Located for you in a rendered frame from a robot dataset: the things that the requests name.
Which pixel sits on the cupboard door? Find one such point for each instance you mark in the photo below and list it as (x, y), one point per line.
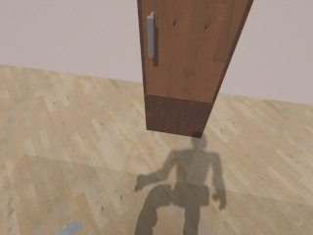
(192, 42)

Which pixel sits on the handle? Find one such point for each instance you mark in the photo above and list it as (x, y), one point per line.
(151, 34)

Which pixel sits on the left robot hand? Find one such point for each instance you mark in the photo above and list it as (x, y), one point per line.
(70, 228)

